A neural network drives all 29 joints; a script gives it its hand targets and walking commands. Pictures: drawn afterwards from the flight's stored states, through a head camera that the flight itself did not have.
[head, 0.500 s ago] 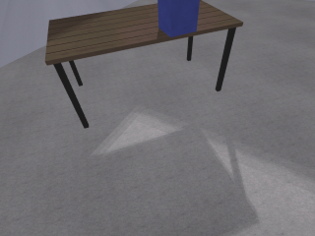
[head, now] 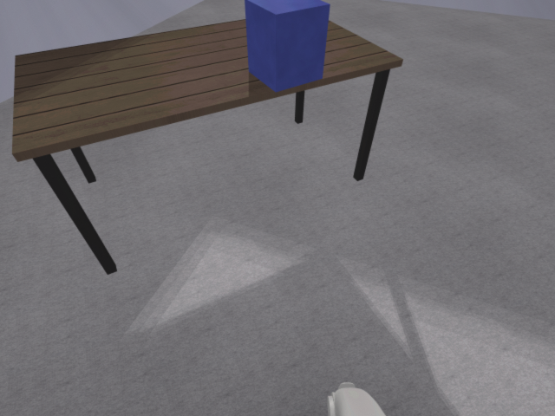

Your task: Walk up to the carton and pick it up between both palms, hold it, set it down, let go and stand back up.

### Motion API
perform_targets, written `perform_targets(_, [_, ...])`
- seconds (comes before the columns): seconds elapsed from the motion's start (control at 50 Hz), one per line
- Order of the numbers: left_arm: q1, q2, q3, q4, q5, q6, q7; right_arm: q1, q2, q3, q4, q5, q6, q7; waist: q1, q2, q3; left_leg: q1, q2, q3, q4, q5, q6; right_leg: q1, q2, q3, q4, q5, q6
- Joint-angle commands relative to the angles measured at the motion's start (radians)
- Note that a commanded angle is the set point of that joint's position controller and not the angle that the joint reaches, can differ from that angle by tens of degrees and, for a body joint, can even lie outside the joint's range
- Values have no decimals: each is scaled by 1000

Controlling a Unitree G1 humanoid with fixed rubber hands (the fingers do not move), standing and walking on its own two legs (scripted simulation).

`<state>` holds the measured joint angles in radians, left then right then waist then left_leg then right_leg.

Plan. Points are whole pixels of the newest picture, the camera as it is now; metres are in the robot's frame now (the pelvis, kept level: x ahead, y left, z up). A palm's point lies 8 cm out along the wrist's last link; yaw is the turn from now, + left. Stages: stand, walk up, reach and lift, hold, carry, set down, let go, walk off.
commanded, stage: walk up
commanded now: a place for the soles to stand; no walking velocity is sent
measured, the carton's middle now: (285, 40) +1.32 -0.06 +0.03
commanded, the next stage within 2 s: none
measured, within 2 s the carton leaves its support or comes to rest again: neither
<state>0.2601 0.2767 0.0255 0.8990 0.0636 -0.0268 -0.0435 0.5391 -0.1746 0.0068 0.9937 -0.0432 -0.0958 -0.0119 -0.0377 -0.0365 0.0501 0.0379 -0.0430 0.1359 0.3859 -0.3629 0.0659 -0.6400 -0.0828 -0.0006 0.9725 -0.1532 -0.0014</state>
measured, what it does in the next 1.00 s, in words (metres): walks ahead: right foot, then left foot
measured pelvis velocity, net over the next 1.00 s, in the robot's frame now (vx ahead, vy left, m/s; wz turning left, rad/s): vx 0.49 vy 0.02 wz -0.03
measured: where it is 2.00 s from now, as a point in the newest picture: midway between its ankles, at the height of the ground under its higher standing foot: (296, 273)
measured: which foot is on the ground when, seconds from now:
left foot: down 0.00-0.18, up 0.20-0.58, down 0.60-1.00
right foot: up 0.00-0.14, down 0.16-0.64, up 0.66-1.00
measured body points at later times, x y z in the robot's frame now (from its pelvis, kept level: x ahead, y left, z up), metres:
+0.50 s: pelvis +0.26 +0.00 +0.00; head +0.27 -0.01 +0.45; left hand +0.21 +0.27 -0.13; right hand +0.43 -0.25 -0.10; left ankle +0.39 +0.17 -0.68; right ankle +0.24 -0.10 -0.74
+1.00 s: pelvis +0.49 +0.02 +0.00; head +0.52 +0.04 +0.45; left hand +0.63 +0.26 -0.13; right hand +0.44 -0.23 -0.12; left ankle +0.44 +0.15 -0.74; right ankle +0.62 -0.12 -0.69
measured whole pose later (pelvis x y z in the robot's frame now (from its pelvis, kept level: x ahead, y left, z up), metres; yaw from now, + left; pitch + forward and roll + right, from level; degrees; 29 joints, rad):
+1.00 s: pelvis +0.49 +0.02 +0.00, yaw -2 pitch -2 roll +2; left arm 0.21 0.26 0.01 0.76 0.05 -0.01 -0.07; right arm 0.55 -0.19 -0.03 0.82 -0.05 -0.10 -0.02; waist -0.05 -0.09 0.07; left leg -0.07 0.04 0.15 0.45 -0.34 -0.01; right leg -0.59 -0.10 -0.01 0.86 -0.17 0.02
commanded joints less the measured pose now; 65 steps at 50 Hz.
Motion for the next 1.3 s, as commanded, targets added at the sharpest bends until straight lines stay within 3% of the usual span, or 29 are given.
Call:
perform_targets(0.0, [-121, -37, -24, -94, -4, -20, -5, 66, -150, -8, -49, 7, -16, -3, 3, 167, 170, -217, 239, -98, -109, 623, -26, 158, 67, -149, -287, 206, -39])
perform_targets(0.06, [-101, -17, -11, -87, 1, -20, 8, 107, -174, -13, -53, 9, 8, -6, -3, 149, 138, -200, 273, -127, -45, 618, -10, 259, 91, -160, -298, 142, -65])
perform_targets(0.1, [62, 29, 8, -44, 1, -26, 27, 111, -198, -24, -80, 11, 23, -7, 70, 132, 32, -179, 253, -100, 218, 730, -20, 454, 115, -156, -371, 49, -85])
perform_targets(0.12, [231, 62, 27, -10, -1, -31, 38, 118, -199, -17, -100, 15, 29, -3, 151, 131, -89, -286, 208, -85, 435, 613, -26, 691, 62, -60, -375, 27, -128])
perform_targets(0.14, [367, 144, 53, -1, 4, -27, 48, 138, -138, -3, -135, 21, 33, 1, 204, -38, -230, -452, 129, -70, 791, 221, -46, 882, -198, 313, -424, -170, -230])
perform_targets(0.16, [403, 167, 62, -17, -8, -13, 57, 181, -89, -6, -152, 35, 47, 0, 198, -116, -321, -624, 8, -140, 1081, -293, -85, 1026, -397, 690, -513, -176, -349])
perform_targets(0.18, [332, 178, 66, -54, -38, -9, 74, 94, -138, -19, -181, 44, 48, -6, 244, -58, -309, -787, 55, -223, 1149, -219, -103, 1069, -423, 777, -591, -307, -415])
perform_targets(0.24, [169, 92, 35, -66, -38, -37, 90, -87, -155, -35, -264, 12, 20, 15, 155, 60, -72, -742, 133, -215, 1030, -82, -63, 659, -329, 456, -704, -75, -297])
perform_targets(0.3, [109, 76, 22, -45, -34, -69, 65, -68, -99, -34, -256, -10, 33, 37, 68, -2, 17, -605, 142, -199, 871, -110, -60, 464, -259, 215, -680, 43, -272])
perform_targets(0.38, [81, 54, 14, -33, -37, -87, 49, -153, -68, -28, -293, -15, 38, 59, 25, -46, 116, -462, 126, -88, 545, 135, -66, 209, -132, -2, -712, 13, -200])
perform_targets(0.44, [57, 86, 8, -44, -29, -78, 31, -188, -67, -31, -302, 7, 32, 58, 18, -127, 85, -303, 77, -9, 366, 357, -68, 167, -74, -66, -674, -156, -167])
perform_targets(0.54, [180, 138, 13, -51, -17, -32, 9, -184, -142, -64, -313, -8, 40, 25, 22, -79, 121, -248, 67, -30, 245, 189, -58, 202, -110, -13, -566, -406, -125])
perform_targets(0.56, [192, 105, 3, -56, -12, -25, 3, -119, -190, -87, -309, -15, 31, 12, -19, 2, 109, -160, 73, -67, 210, 92, -49, 184, -89, -34, -411, -350, -100])
perform_targets(0.58, [274, 59, -19, -51, -17, -18, 1, -44, -229, -100, -294, -22, 21, 0, -34, 119, 45, -65, 175, -248, 127, -61, -26, 130, -7, -99, -139, -308, -66])
perform_targets(0.6, [362, 15, -34, -73, -20, -13, 0, 54, -322, -116, -308, -25, 21, -8, -27, 247, -82, 23, 435, -716, -4, -290, -5, 38, 69, -71, 161, -468, -23])
perform_targets(0.62, [330, 64, -19, -104, -24, 1, 6, 47, -368, -134, -304, 7, 40, -21, -36, 203, -34, -3, 529, -901, -159, -407, 77, -64, 54, 2, 257, -413, 1])
perform_targets(0.64, [264, 117, -11, -122, -18, 7, 12, 9, -358, -140, -290, 34, 44, -28, -36, 166, 6, -22, 525, -956, -200, -395, 106, -100, 26, 37, 327, -396, 7])
perform_targets(0.68, [178, 121, -4, -134, -16, -2, 13, -16, -254, -104, -288, 33, 11, -24, -39, 174, 44, -93, 478, -748, -159, -63, 92, -104, -7, 61, 337, -333, 7])
perform_targets(0.72, [196, 90, 7, -130, -18, -9, 13, -69, -199, -86, -280, 17, -14, -18, 7, 166, -3, -128, 416, -515, -98, 273, 87, -14, -20, 87, 290, -278, 22])
perform_targets(0.76, [192, 58, 2, -126, -19, -6, 12, -78, -151, -70, -266, 9, -31, -13, 35, 162, -8, -135, 383, -398, -83, 446, 84, -6, -11, 89, 265, -210, 29])
perform_targets(0.9, [-14, -33, -30, -194, -12, 8, -33, -54, -158, -61, -262, -9, -28, -12, 35, 222, 61, -232, 254, -79, -87, 508, 66, 93, -10, -45, -160, 20, 29])
perform_targets(1.0, [-21, -3, -10, -184, 1, -8, -20, -15, -247, -71, -246, -2, 6, 6, 30, 231, 60, -263, 319, -95, -16, 386, 87, 312, 31, -94, -332, 19, -18])
perform_targets(1.04, [144, 74, 24, -137, -1, -13, -2, -17, -232, -63, -256, -8, 24, 12, 108, 112, -14, -333, 274, -56, 223, 305, 63, 527, 57, -77, -410, -62, -32])
perform_targets(1.06, [250, 119, 43, -107, 0, -21, 5, 43, -174, -43, -263, -8, 27, 11, 135, -31, -121, -380, 206, -21, 458, 192, 27, 667, -39, 70, -425, -96, -51])
perform_targets(1.08, [297, 200, 59, -116, -25, -15, 19, 102, -106, -23, -275, 7, 38, 20, 127, -240, -185, -480, 68, -4, 710, -189, -25, 735, -222, 394, -549, -199, -109])
perform_targets(1.12, [232, 187, 53, -146, -65, 5, 46, 60, -163, -38, -294, 20, 54, 16, 133, -203, -102, -654, 62, -129, 924, -200, -53, 706, -282, 607, -724, -413, -180])
perform_targets(1.18, [135, 97, 35, -162, -80, -12, 54, -44, -151, -35, -292, 9, 49, 23, 81, -106, 38, -625, 135, -175, 849, -51, -41, 480, -228, 377, -757, -252, -116])
perform_targets(1.2, [119, 89, 32, -159, -76, -20, 54, -23, -141, -36, -271, 18, 48, 23, 68, -134, 36, -584, 141, -172, 796, -32, -48, 462, -209, 286, -742, -151, -117])
perform_targets(1.28, [162, 55, 25, -116, -54, -45, 42, -66, -116, -33, -261, -7, 51, 22, 64, -69, 24, -545, 108, -157, 740, -13, -47, 413, -182, 198, -712, 16, -159])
